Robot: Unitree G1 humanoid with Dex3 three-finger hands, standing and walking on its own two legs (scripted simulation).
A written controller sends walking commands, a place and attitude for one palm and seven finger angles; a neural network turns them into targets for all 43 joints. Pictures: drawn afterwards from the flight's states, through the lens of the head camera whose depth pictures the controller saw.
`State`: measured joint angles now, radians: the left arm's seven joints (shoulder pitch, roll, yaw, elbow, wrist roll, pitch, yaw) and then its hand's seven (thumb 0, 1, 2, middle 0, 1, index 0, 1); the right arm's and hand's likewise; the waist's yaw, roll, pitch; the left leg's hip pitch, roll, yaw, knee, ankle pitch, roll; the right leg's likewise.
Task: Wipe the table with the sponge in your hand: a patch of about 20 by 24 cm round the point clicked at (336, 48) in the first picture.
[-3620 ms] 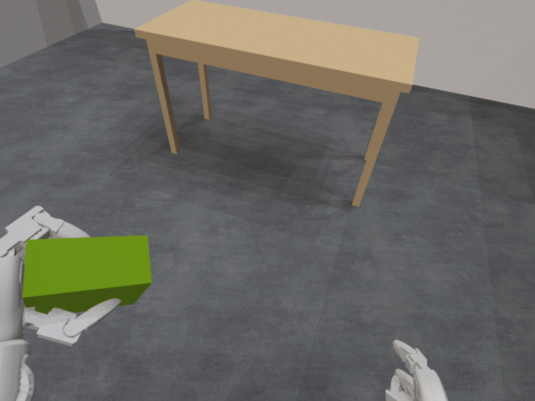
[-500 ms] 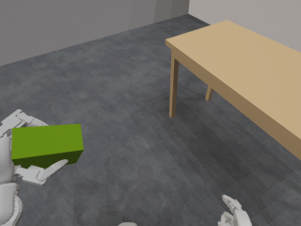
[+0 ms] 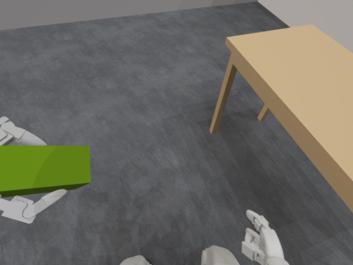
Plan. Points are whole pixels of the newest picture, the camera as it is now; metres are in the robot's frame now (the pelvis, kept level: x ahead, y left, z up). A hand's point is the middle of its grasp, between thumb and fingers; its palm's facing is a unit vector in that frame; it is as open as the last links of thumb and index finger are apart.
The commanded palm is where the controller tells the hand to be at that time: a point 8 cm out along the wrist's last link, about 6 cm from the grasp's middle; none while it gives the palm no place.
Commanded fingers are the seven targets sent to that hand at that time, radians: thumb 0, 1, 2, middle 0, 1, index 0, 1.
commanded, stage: turn to face it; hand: left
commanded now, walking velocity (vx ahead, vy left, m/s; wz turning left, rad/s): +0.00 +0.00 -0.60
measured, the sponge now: (55, 171) +0.23 +0.21 +0.16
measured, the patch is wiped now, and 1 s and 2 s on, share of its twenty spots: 0.00 0.00 0.00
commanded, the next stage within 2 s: none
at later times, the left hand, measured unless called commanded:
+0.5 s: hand (130, 166) +0.23 +0.09 +0.19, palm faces +0.13 -0.87 -0.48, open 10.0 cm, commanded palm +0.19 +0.16 +0.19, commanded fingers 0.00 0.10 1.30 -1.20 -1.60 -1.20 -1.60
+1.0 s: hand (208, 198) +0.20 -0.02 +0.18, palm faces -0.07 -0.87 -0.49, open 10.0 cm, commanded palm +0.15 +0.07 +0.19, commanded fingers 0.00 0.10 1.30 -1.20 -1.60 -1.20 -1.60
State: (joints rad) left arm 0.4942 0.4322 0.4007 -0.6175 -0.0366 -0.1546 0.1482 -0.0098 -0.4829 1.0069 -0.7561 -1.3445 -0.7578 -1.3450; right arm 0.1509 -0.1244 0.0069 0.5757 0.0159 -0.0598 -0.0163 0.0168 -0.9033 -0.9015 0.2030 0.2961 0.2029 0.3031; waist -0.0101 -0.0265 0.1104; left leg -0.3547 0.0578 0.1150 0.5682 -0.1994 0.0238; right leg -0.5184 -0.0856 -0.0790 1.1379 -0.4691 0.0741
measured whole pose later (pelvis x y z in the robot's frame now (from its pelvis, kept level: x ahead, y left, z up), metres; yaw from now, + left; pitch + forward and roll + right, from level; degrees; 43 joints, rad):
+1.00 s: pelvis -0.12 -0.10 -0.01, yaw -29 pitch -3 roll +0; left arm 0.33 0.38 0.33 -0.48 -0.01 -0.17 0.12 -0.01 -0.49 1.02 -0.74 -1.36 -0.75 -1.36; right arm 0.17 -0.16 0.03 0.58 0.01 -0.03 0.01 0.02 -0.90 -0.90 0.21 0.30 0.21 0.30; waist 0.02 0.07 0.15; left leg -0.36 0.19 0.07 0.98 -0.52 -0.09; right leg -0.36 0.02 -0.10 0.68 -0.28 -0.07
